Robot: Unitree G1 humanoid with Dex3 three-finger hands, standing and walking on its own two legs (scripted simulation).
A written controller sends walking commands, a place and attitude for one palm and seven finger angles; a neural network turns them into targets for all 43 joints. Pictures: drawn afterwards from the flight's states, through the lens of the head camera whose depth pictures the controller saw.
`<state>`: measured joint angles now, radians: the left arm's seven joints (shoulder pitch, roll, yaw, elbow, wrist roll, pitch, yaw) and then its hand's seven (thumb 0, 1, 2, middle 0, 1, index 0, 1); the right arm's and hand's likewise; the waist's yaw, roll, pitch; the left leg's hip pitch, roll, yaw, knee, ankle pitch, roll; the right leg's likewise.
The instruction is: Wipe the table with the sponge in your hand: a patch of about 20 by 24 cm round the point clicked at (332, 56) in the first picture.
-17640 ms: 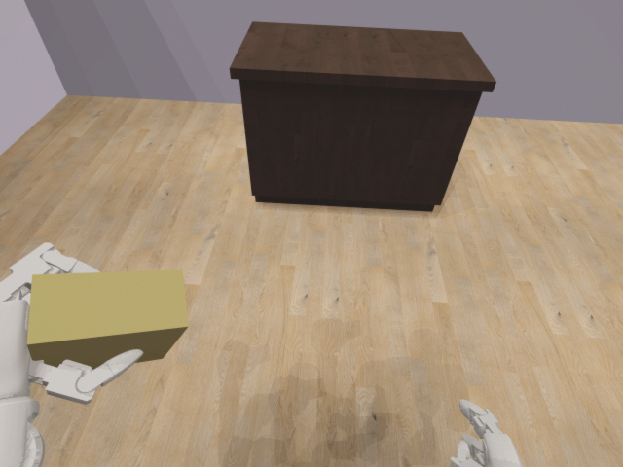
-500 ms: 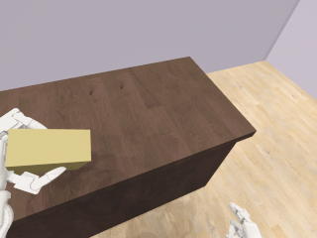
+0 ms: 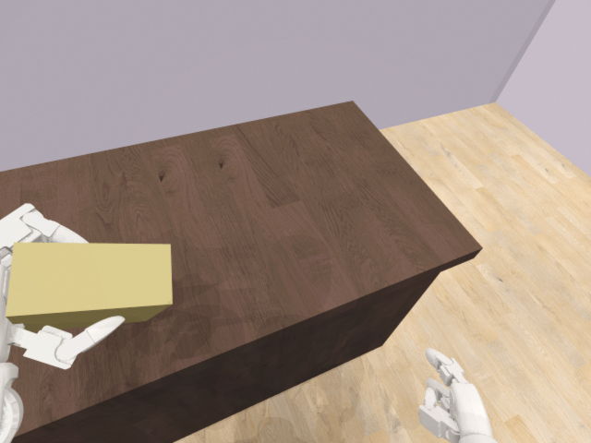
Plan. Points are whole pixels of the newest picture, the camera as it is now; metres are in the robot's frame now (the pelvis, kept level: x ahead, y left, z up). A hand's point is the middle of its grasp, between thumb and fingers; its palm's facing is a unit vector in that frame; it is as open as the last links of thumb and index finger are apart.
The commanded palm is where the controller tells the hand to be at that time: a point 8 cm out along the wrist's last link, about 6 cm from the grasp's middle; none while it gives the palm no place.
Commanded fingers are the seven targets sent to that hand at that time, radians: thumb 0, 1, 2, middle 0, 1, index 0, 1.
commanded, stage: look again from close up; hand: left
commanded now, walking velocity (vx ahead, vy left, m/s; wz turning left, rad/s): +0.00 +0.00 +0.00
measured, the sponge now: (115, 288) +0.23 +0.22 +0.13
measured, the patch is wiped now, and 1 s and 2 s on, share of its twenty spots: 0.00 0.00 0.00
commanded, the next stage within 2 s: turn the palm down, sponge in hand in 0.36 s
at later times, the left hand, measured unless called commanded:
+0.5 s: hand (63, 276) +0.22 +0.25 +0.17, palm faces +0.37 -0.79 -0.49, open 9.9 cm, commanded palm +0.16 +0.28 +0.17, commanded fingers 0.00 0.10 1.30 -1.20 -1.60 -1.20 -1.60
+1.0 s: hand (59, 310) +0.20 +0.25 +0.14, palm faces +0.39 -0.60 -0.70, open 9.9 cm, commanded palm +0.16 +0.26 +0.17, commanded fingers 0.00 0.10 1.30 -1.20 -1.60 -1.20 -1.60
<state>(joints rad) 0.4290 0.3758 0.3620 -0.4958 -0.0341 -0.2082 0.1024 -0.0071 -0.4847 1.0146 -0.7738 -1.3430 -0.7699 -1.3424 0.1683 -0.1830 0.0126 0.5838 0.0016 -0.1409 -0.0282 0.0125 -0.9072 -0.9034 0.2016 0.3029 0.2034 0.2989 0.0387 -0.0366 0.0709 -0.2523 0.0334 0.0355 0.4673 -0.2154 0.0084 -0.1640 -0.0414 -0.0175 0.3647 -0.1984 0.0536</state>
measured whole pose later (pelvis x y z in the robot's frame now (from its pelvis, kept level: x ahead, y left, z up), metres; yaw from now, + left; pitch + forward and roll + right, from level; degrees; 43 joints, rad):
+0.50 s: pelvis +0.00 -0.01 +0.00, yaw +1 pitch +0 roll -1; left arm 0.32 0.46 0.35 -0.44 0.01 -0.18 0.07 -0.01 -0.48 1.02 -0.77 -1.34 -0.77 -1.34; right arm 0.22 -0.20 0.01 0.56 0.01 -0.13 -0.07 0.01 -0.91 -0.90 0.20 0.30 0.20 0.30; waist 0.06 -0.02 0.07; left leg -0.27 0.03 0.02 0.49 -0.22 0.00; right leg -0.18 -0.04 -0.03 0.41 -0.22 0.04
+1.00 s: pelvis -0.02 -0.05 -0.01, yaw +3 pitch -3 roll +0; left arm 0.21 0.51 0.31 -0.26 0.20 0.06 0.03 -0.01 -0.48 1.02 -0.77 -1.34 -0.77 -1.34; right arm 0.14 -0.23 0.03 0.66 0.00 -0.13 -0.09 0.01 -0.91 -0.90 0.20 0.30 0.20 0.30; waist 0.09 0.06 0.03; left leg -0.28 0.05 -0.03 0.57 -0.23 -0.04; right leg -0.23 -0.02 -0.08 0.59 -0.31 -0.01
